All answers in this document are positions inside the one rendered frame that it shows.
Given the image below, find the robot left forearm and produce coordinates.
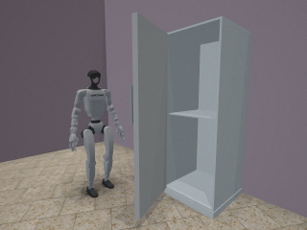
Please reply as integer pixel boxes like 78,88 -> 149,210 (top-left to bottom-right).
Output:
109,109 -> 121,127

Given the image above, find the robot left hand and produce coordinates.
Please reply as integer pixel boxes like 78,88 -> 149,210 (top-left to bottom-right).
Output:
116,126 -> 126,140

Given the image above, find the handle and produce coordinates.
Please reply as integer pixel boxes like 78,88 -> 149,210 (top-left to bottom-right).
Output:
130,84 -> 133,126

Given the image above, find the right robot upper arm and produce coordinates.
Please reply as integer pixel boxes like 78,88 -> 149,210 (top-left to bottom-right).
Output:
74,89 -> 87,115

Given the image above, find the robot right forearm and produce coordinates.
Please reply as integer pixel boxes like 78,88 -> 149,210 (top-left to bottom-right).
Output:
70,107 -> 79,133

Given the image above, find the robot right hand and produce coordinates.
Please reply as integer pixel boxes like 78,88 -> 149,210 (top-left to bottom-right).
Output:
69,133 -> 80,151

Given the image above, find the humanoid robot torso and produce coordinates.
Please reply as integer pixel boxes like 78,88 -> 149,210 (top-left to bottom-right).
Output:
83,87 -> 106,134

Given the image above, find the robot right shin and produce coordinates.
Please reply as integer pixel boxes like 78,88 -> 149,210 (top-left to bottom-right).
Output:
85,160 -> 96,189

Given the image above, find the fridge door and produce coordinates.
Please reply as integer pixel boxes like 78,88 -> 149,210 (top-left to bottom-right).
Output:
131,12 -> 168,220

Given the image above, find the left robot upper arm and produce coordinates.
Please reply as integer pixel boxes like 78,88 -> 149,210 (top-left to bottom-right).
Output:
103,89 -> 114,112

